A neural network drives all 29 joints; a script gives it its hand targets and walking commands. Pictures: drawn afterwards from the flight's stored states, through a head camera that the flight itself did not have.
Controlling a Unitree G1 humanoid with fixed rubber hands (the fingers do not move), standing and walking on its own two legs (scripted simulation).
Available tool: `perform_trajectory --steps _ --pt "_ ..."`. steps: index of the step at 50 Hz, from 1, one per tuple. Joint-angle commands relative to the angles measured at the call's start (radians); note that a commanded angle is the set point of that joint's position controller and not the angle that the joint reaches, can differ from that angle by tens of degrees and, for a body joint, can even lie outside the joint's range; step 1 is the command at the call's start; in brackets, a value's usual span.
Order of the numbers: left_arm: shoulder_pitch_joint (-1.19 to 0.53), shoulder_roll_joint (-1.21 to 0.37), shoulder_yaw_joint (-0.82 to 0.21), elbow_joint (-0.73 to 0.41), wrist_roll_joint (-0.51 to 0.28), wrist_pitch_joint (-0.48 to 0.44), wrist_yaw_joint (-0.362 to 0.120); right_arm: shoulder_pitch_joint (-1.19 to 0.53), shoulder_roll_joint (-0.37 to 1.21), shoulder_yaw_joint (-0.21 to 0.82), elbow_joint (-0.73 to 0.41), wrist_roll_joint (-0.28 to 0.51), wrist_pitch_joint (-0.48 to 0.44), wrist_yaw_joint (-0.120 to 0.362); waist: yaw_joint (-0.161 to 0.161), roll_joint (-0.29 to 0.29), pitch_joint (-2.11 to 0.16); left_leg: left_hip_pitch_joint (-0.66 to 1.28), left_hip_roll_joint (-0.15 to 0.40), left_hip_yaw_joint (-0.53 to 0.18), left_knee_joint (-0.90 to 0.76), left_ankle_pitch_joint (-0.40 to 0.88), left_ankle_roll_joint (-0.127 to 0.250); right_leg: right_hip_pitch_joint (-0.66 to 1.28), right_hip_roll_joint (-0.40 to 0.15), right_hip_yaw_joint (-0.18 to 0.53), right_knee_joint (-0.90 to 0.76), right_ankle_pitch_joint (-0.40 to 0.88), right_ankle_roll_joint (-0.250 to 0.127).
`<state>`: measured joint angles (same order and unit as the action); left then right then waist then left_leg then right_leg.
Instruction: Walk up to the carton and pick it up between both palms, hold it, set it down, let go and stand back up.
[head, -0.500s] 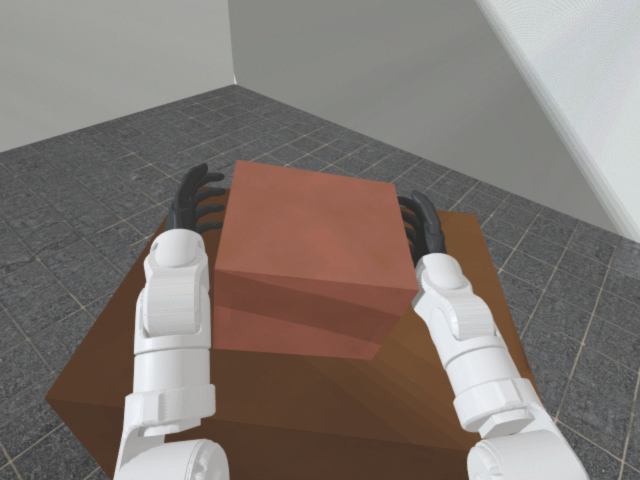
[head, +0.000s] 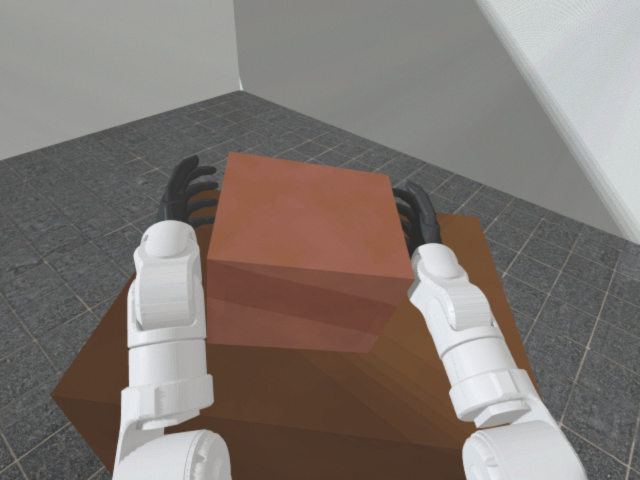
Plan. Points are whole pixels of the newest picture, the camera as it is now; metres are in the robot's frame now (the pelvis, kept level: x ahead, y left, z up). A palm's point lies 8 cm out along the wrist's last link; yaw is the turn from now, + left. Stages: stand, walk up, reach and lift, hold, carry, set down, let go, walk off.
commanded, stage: hold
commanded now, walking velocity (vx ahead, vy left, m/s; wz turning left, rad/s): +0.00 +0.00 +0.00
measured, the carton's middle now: (301, 255) +0.37 +0.01 +0.15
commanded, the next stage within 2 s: none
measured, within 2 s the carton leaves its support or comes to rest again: neither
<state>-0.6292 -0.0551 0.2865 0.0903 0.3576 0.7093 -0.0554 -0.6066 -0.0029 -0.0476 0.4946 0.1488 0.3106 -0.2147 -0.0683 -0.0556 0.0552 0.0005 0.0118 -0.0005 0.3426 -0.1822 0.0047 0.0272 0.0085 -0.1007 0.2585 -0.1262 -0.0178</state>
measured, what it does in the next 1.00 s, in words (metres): stands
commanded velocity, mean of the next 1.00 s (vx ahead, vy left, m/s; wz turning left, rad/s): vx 0.00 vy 0.00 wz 0.00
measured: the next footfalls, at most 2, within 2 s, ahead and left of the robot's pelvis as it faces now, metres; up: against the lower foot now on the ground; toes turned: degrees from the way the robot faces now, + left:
none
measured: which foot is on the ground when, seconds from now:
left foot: down 0.00-1.00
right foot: down 0.00-1.00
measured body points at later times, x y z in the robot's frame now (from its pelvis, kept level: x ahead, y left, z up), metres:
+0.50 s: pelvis +0.00 +0.00 +0.00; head -0.04 +0.03 +0.45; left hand +0.37 +0.16 +0.20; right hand +0.37 -0.14 +0.17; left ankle +0.02 +0.11 -0.75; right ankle +0.02 -0.10 -0.75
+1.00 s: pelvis +0.00 +0.00 +0.00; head -0.04 +0.03 +0.45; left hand +0.37 +0.16 +0.20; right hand +0.37 -0.14 +0.17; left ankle +0.02 +0.11 -0.75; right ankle +0.02 -0.10 -0.75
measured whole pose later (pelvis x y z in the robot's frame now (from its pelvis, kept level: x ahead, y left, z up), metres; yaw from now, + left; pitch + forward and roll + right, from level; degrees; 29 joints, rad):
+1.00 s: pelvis +0.00 +0.00 +0.00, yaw +0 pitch -10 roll -1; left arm -0.60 -0.06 0.28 0.05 0.36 0.72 -0.06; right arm -0.59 0.00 -0.03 0.47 0.16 0.30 -0.22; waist -0.07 -0.06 0.07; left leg 0.02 0.01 0.00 0.34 -0.19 0.00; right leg 0.05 0.01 -0.10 0.25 -0.13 -0.02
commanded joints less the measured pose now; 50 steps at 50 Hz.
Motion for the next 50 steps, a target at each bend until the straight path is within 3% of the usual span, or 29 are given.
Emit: perform_trajectory --steps 1,17,50 --pt "-0.463 -0.516 -0.428 -0.018 -0.139 -0.012 -0.131 -0.85 0.518 0.389 -0.371 0.082 -0.106 0.102 0.01 0.066 -0.353 0.025 -0.043 0.033 -0.027 0.245 -0.009 0.156 0.039 0.002 0.001 0.144 0.045" --pt "-0.453 -0.516 -0.459 -0.05 -0.149 -0.008 -0.14 -0.807 0.512 0.381 -0.388 0.075 -0.098 0.094 -0.019 0.076 -0.322 0.023 -0.041 0.033 -0.032 0.224 -0.019 0.145 0.035 -0.002 -0.004 0.136 0.046" --pt "-0.452 -0.507 -0.448 -0.054 -0.142 -0.006 -0.137 -0.803 0.507 0.382 -0.38 0.069 -0.105 0.1 -0.011 0.071 -0.322 0.025 -0.039 0.036 -0.036 0.221 -0.014 0.149 0.034 -0.003 -0.004 0.131 0.045"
